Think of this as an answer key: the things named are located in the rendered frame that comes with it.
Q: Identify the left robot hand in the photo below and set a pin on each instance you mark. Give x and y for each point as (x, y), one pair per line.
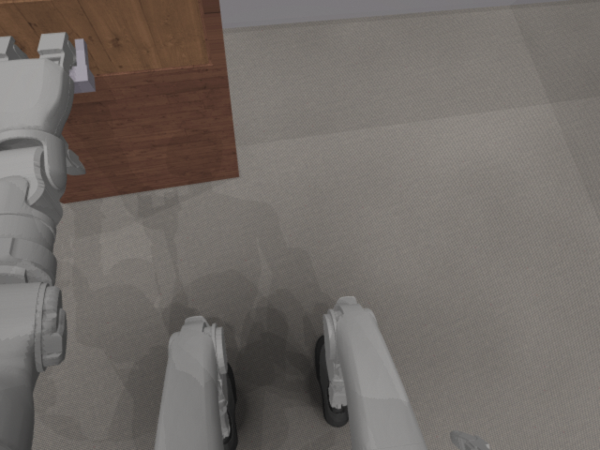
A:
(38, 93)

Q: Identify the right robot foot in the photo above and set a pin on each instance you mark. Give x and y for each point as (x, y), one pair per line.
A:
(338, 416)

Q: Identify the left robot thigh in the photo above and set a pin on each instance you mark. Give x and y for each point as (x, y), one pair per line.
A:
(189, 412)

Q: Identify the drawer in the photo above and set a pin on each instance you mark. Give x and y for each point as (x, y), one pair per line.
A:
(121, 35)

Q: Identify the robot left upper arm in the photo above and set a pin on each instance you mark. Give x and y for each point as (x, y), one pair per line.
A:
(33, 336)

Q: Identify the right robot hand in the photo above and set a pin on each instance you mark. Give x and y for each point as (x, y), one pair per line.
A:
(465, 441)

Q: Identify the handle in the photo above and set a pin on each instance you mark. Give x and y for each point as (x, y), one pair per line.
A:
(84, 80)

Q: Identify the left robot forearm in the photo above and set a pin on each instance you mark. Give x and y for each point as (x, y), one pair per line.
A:
(33, 179)

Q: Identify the cabinet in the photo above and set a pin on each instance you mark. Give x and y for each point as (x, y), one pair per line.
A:
(155, 128)

